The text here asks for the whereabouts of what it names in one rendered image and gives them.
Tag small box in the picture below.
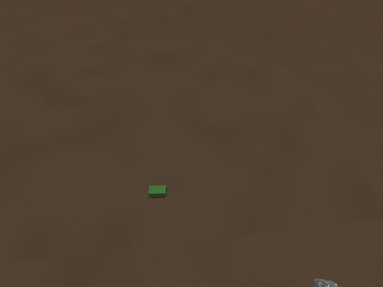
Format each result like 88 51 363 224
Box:
148 185 167 197

